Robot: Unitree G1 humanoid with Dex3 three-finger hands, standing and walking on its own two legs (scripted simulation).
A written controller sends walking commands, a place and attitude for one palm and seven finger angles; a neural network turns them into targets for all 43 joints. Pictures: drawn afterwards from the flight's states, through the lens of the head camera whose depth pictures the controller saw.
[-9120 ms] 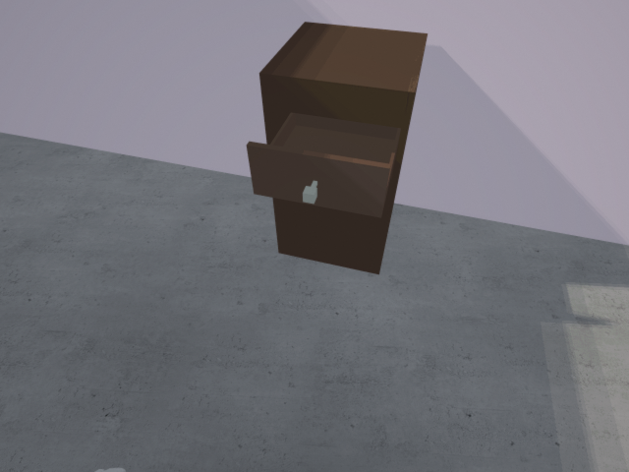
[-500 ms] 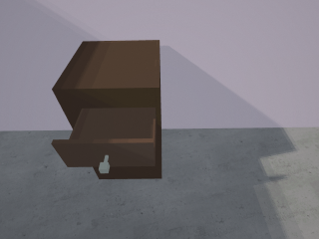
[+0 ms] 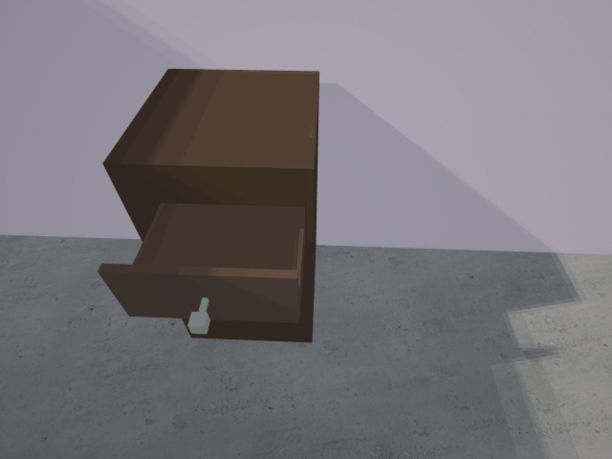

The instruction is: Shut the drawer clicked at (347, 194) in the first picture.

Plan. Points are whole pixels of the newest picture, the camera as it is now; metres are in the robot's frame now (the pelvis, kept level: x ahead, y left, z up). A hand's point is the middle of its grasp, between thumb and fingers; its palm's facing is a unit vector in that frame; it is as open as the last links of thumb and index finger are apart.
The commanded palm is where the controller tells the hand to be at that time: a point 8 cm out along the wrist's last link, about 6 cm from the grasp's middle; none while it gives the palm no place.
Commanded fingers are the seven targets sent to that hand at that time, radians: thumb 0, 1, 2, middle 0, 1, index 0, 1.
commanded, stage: come to a stop and stand still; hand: left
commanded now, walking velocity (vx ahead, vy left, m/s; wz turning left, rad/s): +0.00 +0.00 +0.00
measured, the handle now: (201, 315) +0.41 +0.25 -0.19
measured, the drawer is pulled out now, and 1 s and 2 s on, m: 0.19 0.19 0.19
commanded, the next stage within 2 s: look again from close up in 0.08 s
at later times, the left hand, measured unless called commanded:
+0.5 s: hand out of the picture +0.03 +0.23 -0.18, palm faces +0.01 -0.97 -0.22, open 7.4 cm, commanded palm none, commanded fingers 0.00 0.90 0.90 -0.20 -0.30 -0.20 -0.30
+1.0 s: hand (120, 437) +0.16 +0.25 -0.05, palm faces +0.19 -0.97 -0.12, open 7.1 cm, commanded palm +0.09 +0.30 -0.08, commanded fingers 0.00 0.90 0.90 -0.40 -0.52 -0.40 -0.52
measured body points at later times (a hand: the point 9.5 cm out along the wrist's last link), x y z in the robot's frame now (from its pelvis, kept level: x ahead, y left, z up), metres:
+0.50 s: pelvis +0.00 +0.05 -0.01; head +0.01 +0.05 +0.44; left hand +0.03 +0.28 -0.16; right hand +0.03 -0.19 -0.16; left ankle +0.01 +0.15 -0.74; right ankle -0.06 -0.07 -0.74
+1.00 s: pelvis -0.03 +0.08 -0.02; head -0.01 +0.08 +0.43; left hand +0.14 +0.31 -0.04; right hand +0.07 -0.16 -0.13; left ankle +0.01 +0.15 -0.74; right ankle -0.01 -0.03 -0.74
